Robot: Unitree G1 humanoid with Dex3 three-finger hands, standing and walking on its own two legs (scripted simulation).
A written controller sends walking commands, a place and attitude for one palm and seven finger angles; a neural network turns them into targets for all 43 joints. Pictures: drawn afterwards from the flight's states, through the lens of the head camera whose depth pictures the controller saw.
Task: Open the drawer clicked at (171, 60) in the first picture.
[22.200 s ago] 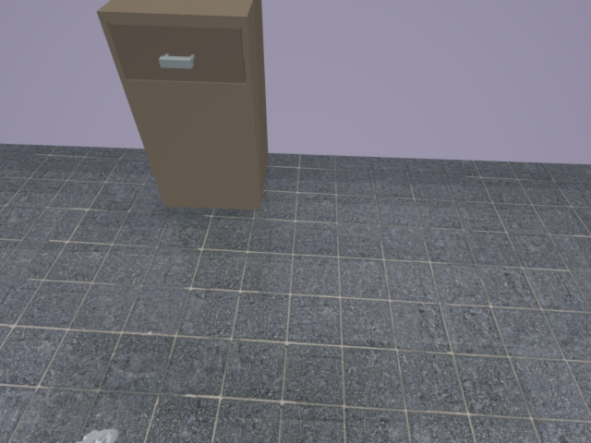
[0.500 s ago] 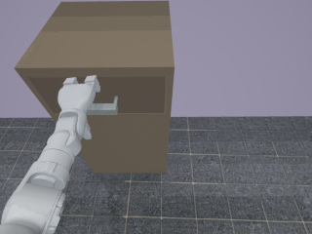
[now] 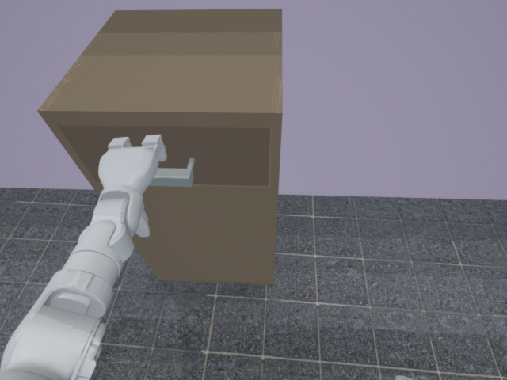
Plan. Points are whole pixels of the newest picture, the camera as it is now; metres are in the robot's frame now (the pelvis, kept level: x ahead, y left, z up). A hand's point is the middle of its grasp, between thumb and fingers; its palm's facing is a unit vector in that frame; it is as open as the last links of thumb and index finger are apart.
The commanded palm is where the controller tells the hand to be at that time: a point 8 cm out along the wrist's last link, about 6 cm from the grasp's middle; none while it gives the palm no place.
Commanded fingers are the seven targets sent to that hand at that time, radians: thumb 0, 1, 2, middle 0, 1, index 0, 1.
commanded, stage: re-aim the fingers above the handle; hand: left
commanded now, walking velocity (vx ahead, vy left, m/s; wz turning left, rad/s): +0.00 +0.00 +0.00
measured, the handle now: (170, 169) +0.53 +0.20 -0.01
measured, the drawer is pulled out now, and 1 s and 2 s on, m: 0.00 0.00 0.00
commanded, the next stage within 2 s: lower the fingers behind the handle in 1.76 s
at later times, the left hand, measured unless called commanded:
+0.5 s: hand (135, 190) +0.42 +0.22 +0.05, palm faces -0.03 -0.03 -1.00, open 13.8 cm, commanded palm +0.40 +0.20 +0.11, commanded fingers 0.00 -0.50 0.30 -0.30 -1.20 -0.30 -1.20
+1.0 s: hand (139, 202) +0.41 +0.22 +0.03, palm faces -0.18 -0.06 -0.98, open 13.8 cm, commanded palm +0.41 +0.21 +0.11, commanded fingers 0.00 -0.50 0.30 -0.30 -1.20 -0.30 -1.20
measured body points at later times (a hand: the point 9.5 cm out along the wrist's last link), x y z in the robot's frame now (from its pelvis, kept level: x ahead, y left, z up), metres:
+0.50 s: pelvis +0.00 +0.00 +0.00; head +0.04 -0.02 +0.45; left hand +0.42 +0.22 +0.10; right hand +0.06 -0.26 -0.14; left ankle +0.00 +0.10 -0.71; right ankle -0.04 -0.08 -0.71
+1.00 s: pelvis +0.00 +0.02 +0.00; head +0.05 +0.01 +0.45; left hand +0.41 +0.22 +0.08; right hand +0.07 -0.25 -0.13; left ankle +0.00 +0.10 -0.71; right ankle -0.04 -0.08 -0.71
